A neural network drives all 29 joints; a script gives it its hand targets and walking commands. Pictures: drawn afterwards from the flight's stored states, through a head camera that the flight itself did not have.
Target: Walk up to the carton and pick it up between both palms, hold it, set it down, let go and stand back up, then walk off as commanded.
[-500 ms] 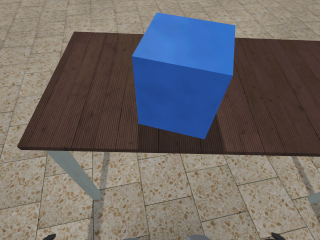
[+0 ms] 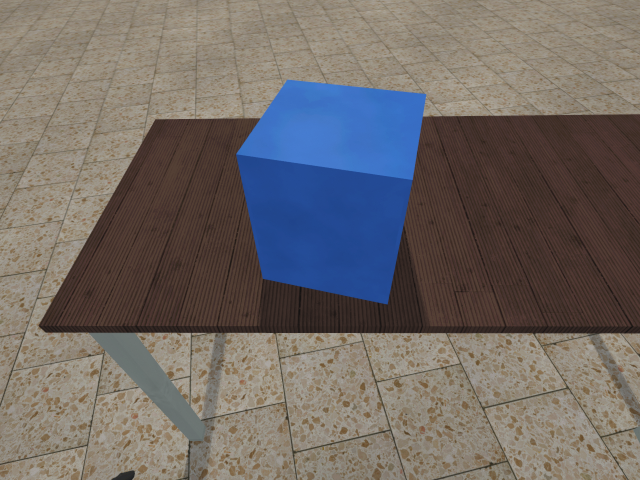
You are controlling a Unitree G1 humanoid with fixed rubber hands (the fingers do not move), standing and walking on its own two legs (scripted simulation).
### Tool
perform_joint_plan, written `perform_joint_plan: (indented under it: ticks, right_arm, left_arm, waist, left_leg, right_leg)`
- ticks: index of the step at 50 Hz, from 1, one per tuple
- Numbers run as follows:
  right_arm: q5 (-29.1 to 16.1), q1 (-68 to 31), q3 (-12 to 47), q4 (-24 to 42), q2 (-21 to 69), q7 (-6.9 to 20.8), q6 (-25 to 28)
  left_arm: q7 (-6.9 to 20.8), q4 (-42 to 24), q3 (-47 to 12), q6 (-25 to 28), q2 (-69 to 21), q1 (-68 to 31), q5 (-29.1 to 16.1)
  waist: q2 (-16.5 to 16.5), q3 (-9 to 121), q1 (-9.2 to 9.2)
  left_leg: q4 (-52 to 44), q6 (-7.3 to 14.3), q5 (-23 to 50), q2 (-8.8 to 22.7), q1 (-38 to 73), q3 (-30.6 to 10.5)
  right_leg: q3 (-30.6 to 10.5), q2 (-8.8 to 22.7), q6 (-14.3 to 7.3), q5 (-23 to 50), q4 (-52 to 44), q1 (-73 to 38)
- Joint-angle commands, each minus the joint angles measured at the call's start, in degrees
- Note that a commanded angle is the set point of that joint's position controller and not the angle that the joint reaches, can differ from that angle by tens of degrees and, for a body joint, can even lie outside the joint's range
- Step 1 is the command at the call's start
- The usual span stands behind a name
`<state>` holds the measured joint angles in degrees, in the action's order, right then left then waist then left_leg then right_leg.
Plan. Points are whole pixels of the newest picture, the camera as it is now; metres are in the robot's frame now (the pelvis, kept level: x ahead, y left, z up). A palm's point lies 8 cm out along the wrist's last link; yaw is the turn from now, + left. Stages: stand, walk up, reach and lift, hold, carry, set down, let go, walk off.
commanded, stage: walk up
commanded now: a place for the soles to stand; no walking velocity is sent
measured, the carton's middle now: (338, 193) +0.50 -0.01 +0.08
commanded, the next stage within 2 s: none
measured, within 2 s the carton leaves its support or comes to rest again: neither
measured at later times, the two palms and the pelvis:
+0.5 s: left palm out of the picture +0.07 +0.31 -0.11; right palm out of the picture +0.09 -0.30 -0.12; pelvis +0.02 +0.00 +0.00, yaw +0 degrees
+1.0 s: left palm out of the picture +0.08 +0.36 -0.13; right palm out of the picture +0.12 -0.24 -0.11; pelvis +0.03 +0.05 -0.01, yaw +1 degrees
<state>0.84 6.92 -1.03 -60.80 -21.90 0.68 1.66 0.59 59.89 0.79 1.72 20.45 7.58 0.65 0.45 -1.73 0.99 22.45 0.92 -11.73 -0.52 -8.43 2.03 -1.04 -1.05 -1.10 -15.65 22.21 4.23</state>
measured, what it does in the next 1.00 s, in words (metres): lifts its right foot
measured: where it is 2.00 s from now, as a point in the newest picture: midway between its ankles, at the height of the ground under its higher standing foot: outside the picture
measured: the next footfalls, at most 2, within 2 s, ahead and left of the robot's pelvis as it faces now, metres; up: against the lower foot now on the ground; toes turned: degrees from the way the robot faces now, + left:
right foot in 1.10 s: +0.09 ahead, -0.08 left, +0.00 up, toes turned +3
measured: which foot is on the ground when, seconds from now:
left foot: down 0.00-1.00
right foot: down 0.00-0.74, up 0.76-1.00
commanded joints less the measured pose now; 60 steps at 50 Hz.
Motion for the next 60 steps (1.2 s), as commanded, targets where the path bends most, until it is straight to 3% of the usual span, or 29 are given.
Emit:
perform_joint_plan:
  ticks: [1,8,10,11,16,19,21,24,28,29,30,33,35,36,37,38,40,41,42,44,46,50,51,53,55,56,57,58,60]
  right_arm:
    - [-0.19,-1.94,-1.55,3.17,-9.81,-0.71,0.98]
    - [-0.48,-1.81,-1.63,3.88,-11.17,-0.78,1.4]
    - [-0.63,0.8,-1.82,3.48,-11.11,-0.89,1.16]
    - [-0.78,-0.78,-1.79,3.51,-10.88,-0.89,0.95]
    - [-0.07,-0.45,-2.45,4.19,-11.43,-1.18,0.64]
    - [-0.02,-1.34,-2.04,4.31,-11.14,-0.8,0.39]
    - [-0.96,-0.12,-2.1,4.86,-10.79,-1.02,0.69]
    - [-0.19,0.12,-2.69,4.66,-11.55,-1.2,0.42]
    - [0.87,-3.92,-2.9,8.55,-10.4,0.22,-0.31]
    - [1.22,-6.04,-3.09,9.63,-10.05,0.45,-0.39]
    - [1.19,-6.07,-3.1,10.65,-10.81,0.56,-0.31]
    - [0.69,-2.3,-3.74,10.77,-9.46,1.03,0.54]
    - [0.72,7.02,-5.03,7.53,-11.27,0.51,1.02]
    - [0.63,11.78,-6.88,7.03,-17.01,-0.6,1.7]
    - [0.31,8.03,-6.18,8.27,-16.07,-0.44,1.21]
    - [-1.48,7.06,-6.21,7.93,-16.4,0.01,1.58]
    - [0.04,3.79,-5.42,10.24,-13.3,-0.92,1.48]
    - [-0.57,2.72,-4.69,10.74,-12.63,-0.98,2.0]
    - [-0.37,1.02,-4.49,11.55,-10.95,-1.29,2.04]
    - [-0.2,1.66,-3.87,10.96,-10.63,-1.33,1.53]
    - [-0.41,2.33,-3.9,12.53,-10.59,-1.09,0.89]
    - [-0.09,-0.48,-4.18,14.1,-13.49,-1.0,-1.07]
    - [-0.31,-0.7,-4.47,13.66,-12.16,-0.97,-1.08]
    - [-0.28,-1.84,-4.09,12.51,-12.65,-1.07,-1.75]
    - [-1.47,-2.01,-2.65,12.29,-8.17,-0.57,-1.74]
    - [-1.05,-1.35,-2.43,10.85,-8.11,-0.39,-2.21]
    - [-1.05,0.64,-3.41,8.07,-9.55,-0.78,-2.15]
    - [-1.22,1.32,-3.74,6.98,-9.5,-0.34,-2.1]
    - [-0.77,0.92,-3.37,5.91,-10.59,-0.25,-1.22]
  left_arm:
    - [-0.75,-2.52,3.13,1.02,14.28,-0.1,-0.17]
    - [-0.85,-2.88,2.3,0.61,12.73,-0.64,-0.43]
    - [-0.89,-3.38,2.71,0.49,13.0,1.23,-0.51]
    - [-0.69,-3.39,2.61,0.38,12.71,0.27,-0.38]
    - [-1.07,-3.78,2.34,0.48,12.39,0.52,0.13]
    - [-0.9,-3.36,2.34,0.55,12.6,3.47,-0.07]
    - [-1.19,-3.19,3.03,0.46,13.62,2.11,-0.36]
    - [-1.08,-4.95,2.56,0.38,11.93,1.9,-0.27]
    - [-1.4,-3.92,4.61,1.56,16.44,7.35,0.17]
    - [-1.58,-3.88,4.89,1.49,18.1,9.21,0.42]
    - [-1.52,-3.87,5.25,1.71,18.59,10.06,0.78]
    - [-1.64,-5.89,5.1,1.63,17.65,7.82,0.38]
    - [-1.25,-9.38,3.95,1.02,13.77,0.51,0.0]
    - [-1.51,-11.46,2.97,1.13,10.17,1.01,-1.14]
    - [-1.94,-10.12,3.06,0.31,9.85,2.83,-0.33]
    - [-1.99,-8.0,3.68,-0.64,13.13,5.67,-0.71]
    - [-1.63,-8.89,3.31,-0.36,10.41,6.6,-1.66]
    - [-1.48,-8.27,3.78,-0.72,11.26,6.87,-1.06]
    - [-1.24,-8.16,3.61,-0.89,10.74,7.03,-1.5]
    - [-0.79,-7.9,3.72,-1.16,10.62,7.11,-1.72]
    - [-1.08,-8.06,3.3,-0.86,9.83,5.42,-1.63]
    - [-1.44,-7.49,3.94,-2.05,11.31,4.72,-0.53]
    - [-1.51,-7.26,4.36,-1.6,11.79,3.72,-0.45]
    - [-1.65,-6.76,3.85,-1.32,9.48,4.92,-0.64]
    - [-2.36,-4.63,4.6,0.53,13.89,4.09,0.91]
    - [-2.34,-5.71,4.81,1.01,16.44,1.02,-0.34]
    - [-2.23,-5.95,4.2,0.59,16.43,-2.72,-0.25]
    - [-1.73,-5.31,3.57,0.54,14.52,-3.03,0.37]
    - [-1.53,-5.51,2.56,0.49,12.06,-3.81,-0.77]
  waist:
    - [-3.04,0.35,-1.04]
    - [1.26,3.01,-0.64]
    - [-2.33,4.23,-0.71]
    - [1.54,3.37,-1.13]
    - [-4.76,2.22,-0.71]
    - [0.43,2.54,-1.47]
    - [-4.66,3.0,-0.73]
    - [-0.41,4.24,-0.8]
    - [-4.57,-2.59,-3.5]
    - [-9.89,-5.15,-5.31]
    - [-8.05,-6.41,-5.36]
    - [-8.92,-4.0,-2.44]
    - [-3.02,3.57,4.13]
    - [12.51,7.52,5.56]
    - [8.13,5.63,2.49]
    - [1.32,3.49,1.03]
    - [6.1,-2.94,-1.59]
    - [3.48,-3.53,-1.49]
    - [2.24,-1.55,-1.9]
    - [7.87,-1.02,-1.44]
    - [8.15,2.76,0.06]
    - [11.42,1.18,0.31]
    - [3.37,1.18,-0.18]
    - [6.26,0.99,-1.94]
    - [-5.26,2.96,-1.14]
    - [-4.62,1.25,-0.48]
    - [-6.82,-2.48,0.39]
    - [-9.05,-0.79,0.74]
    - [-2.07,-2.17,1.38]
  left_leg:
    - [-1.26,1.05,5.33,5.37,0.65,-4.45]
    - [-1.81,1.93,13.59,7.29,4.65,-5.74]
    - [-2.4,1.49,14.98,7.55,4.43,-5.95]
    - [-2.11,1.22,11.42,6.22,4.08,-5.15]
    - [-2.02,3.09,9.85,7.81,4.31,-6.87]
    - [0.5,3.19,11.98,7.22,4.97,-5.05]
    - [1.1,1.8,14.02,6.31,2.11,-4.22]
    - [-0.58,2.78,14.89,7.81,2.93,-5.01]
    - [10.51,2.58,-7.56,1.09,-14.5,0.02]
    - [13.31,2.07,-18.17,0.68,-20.61,-0.56]
    - [14.68,1.57,-21.83,1.86,-21.44,-2.0]
    - [11.47,2.52,-15.25,2.83,-16.55,-2.4]
    - [-3.97,3.35,5.92,3.16,6.92,-2.6]
    - [-5.9,7.25,20.26,15.93,18.61,-18.36]
    - [-5.65,13.17,23.57,22.6,12.58,-24.88]
    - [-4.52,12.11,19.09,21.98,3.68,-19.52]
    - [-4.65,12.45,27.19,18.02,0.73,-14.29]
    - [-4.92,9.02,25.64,16.89,0.32,-14.1]
    - [-4.5,10.51,27.5,15.68,1.31,-10.73]
    - [-2.02,7.67,32.99,13.52,2.56,-6.12]
    - [-1.42,10.8,29.74,14.15,2.52,-5.96]
    - [-0.44,9.69,8.17,14.47,-1.44,-9.8]
    - [-0.24,9.28,10.02,14.8,-3.0,-11.16]
    - [1.97,7.67,6.23,14.51,-1.83,-10.19]
    - [8.41,2.47,2.84,9.23,-10.74,-7.93]
    - [9.87,-0.87,-6.01,3.4,-7.8,-3.88]
    - [13.61,-0.08,-16.12,2.48,1.07,-3.01]
    - [11.08,-0.19,-15.52,1.99,1.83,-3.38]
    - [-4.12,1.57,-8.54,6.96,-0.86,-8.06]
  right_leg:
    - [-6.37,8.36,-2.29,12.56,-4.8,3.24]
    - [-5.4,7.41,-2.04,18.19,-2.61,1.67]
    - [-4.42,7.44,-1.91,18.92,-1.87,-0.47]
    - [-5.95,7.5,-2.34,15.2,-3.12,1.13]
    - [-3.64,7.11,-1.59,15.12,-2.86,2.76]
    - [-6.23,7.67,-2.06,18.18,-2.45,3.88]
    - [-5.69,7.58,-1.83,23.54,-2.2,-1.21]
    - [-4.38,6.83,-2.23,19.7,-0.36,-0.54]
    - [-15.4,14.49,-8.38,5.13,-3.88,-4.28]
    - [-20.17,18.51,-11.71,12.47,-4.64,-8.22]
    - [-22.16,21.21,-13.99,20.1,-4.2,-6.66]
    - [-15.27,18.58,-11.15,32.52,1.47,-6.17]
    - [-1.34,7.53,-3.45,30.94,15.11,4.11]
    - [2.94,-0.16,1.22,14.94,30.29,17.97]
    - [-0.21,-1.63,1.69,-17.61,35.34,19.5]
    - [-6.18,0.9,0.29,-17.58,36.02,13.4]
    - [-4.67,1.92,-1.15,-15.65,37.54,16.34]
    - [-6.88,2.22,-0.63,-11.56,34.5,16.82]
    - [-5.86,1.41,-0.17,-10.5,32.63,15.38]
    - [-4.44,1.75,0.47,-7.18,28.24,15.35]
    - [-1.18,2.14,1.54,-7.89,22.27,11.37]
    - [0.49,2.17,0.76,-7.89,15.31,9.6]
    - [1.95,1.14,0.21,-4.83,13.55,8.08]
    - [1.34,1.68,-0.03,-3.48,2.93,6.37]
    - [-10.03,10.26,-2.04,8.98,-4.29,-4.45]
    - [-19.83,16.89,-6.39,3.88,-6.39,5.59]
    - [-20.26,19.6,-10.13,0.02,-7.24,17.49]
    - [-17.96,17.29,-8.53,-0.91,-6.73,14.97]
    - [-8.36,9.81,-1.97,2.65,-1.0,12.02]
